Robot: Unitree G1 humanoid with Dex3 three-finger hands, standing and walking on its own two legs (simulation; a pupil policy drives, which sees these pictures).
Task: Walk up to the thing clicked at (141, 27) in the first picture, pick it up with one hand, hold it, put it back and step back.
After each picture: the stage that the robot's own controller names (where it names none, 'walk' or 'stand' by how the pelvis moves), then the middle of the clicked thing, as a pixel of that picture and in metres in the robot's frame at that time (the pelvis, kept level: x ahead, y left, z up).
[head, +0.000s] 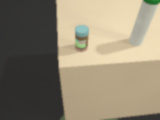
stand; (142, 22) +0.67 -0.30 +0.05
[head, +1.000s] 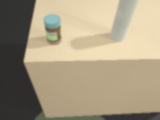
sink last; (124, 14) +0.62 -0.17 +0.09
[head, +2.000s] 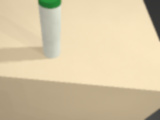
rise first; (51, 29) +0.51 +0.14 +0.09
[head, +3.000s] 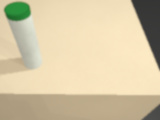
stand; (26, 40) +0.47 +0.19 +0.09
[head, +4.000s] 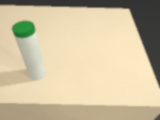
stand; (31, 54) +0.46 +0.20 +0.05
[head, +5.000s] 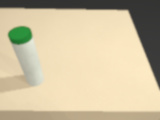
stand; (29, 59) +0.44 +0.20 +0.05
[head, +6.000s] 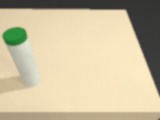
stand; (24, 61) +0.43 +0.21 +0.05
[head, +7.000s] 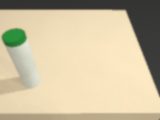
stand; (24, 62) +0.43 +0.21 +0.05
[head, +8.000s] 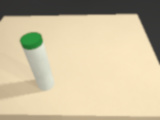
rise first; (39, 64) +0.43 +0.18 +0.05
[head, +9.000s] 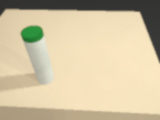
go down; (39, 58) +0.44 +0.19 +0.05
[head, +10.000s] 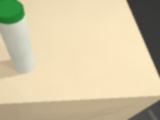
go down; (18, 43) +0.45 +0.17 +0.08
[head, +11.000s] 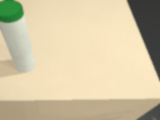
approach; (18, 42) +0.46 +0.18 +0.09
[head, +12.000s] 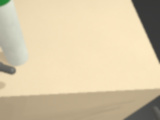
close in; (8, 31) +0.46 +0.18 +0.12
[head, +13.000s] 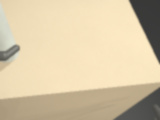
lift; out of the picture +0.48 +0.20 +0.13
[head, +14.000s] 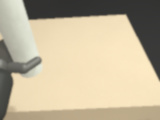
lift; (17, 33) +0.35 +0.16 +0.27
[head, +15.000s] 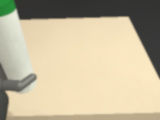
hold; (12, 51) +0.32 +0.18 +0.23
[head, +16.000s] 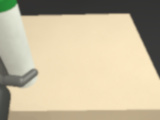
hold; (13, 47) +0.33 +0.17 +0.24
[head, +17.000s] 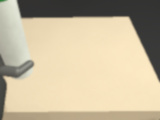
crouch; (10, 38) +0.35 +0.18 +0.25
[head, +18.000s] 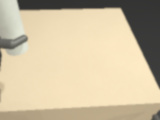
lower; (6, 13) +0.46 +0.19 +0.25
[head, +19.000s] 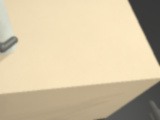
lower; out of the picture +0.50 +0.19 +0.13
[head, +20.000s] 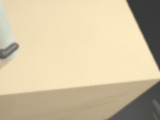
lower; out of the picture +0.48 +0.19 +0.13
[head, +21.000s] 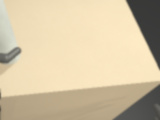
lower; out of the picture +0.47 +0.19 +0.13
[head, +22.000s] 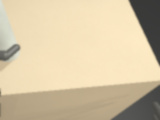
lower; out of the picture +0.48 +0.19 +0.13
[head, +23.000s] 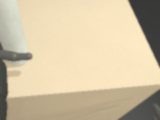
open; (9, 28) +0.47 +0.17 +0.12
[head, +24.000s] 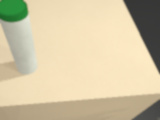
sink last; (21, 42) +0.44 +0.16 +0.10
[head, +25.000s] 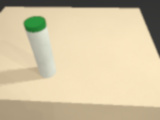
stand; (42, 50) +0.47 +0.17 +0.09
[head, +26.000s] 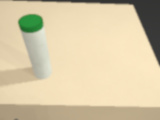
stand; (38, 50) +0.45 +0.16 +0.08
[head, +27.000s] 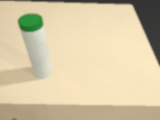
stand; (37, 50) +0.45 +0.16 +0.09
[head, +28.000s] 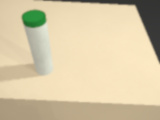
stand; (40, 46) +0.46 +0.16 +0.09
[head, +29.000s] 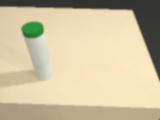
walk; (39, 54) +0.47 +0.17 +0.05
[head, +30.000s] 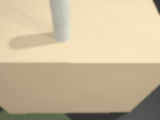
walk; (60, 13) +0.59 +0.09 +0.07
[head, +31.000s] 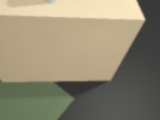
walk; out of the picture +0.86 +0.15 +0.07
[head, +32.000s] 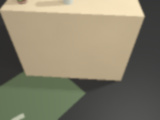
stand; out of the picture +1.07 +0.12 +0.07
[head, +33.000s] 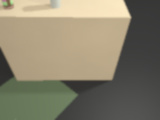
stand; out of the picture +1.06 +0.16 +0.05
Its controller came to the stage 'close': yes
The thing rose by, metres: 0.21
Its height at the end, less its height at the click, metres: +0.00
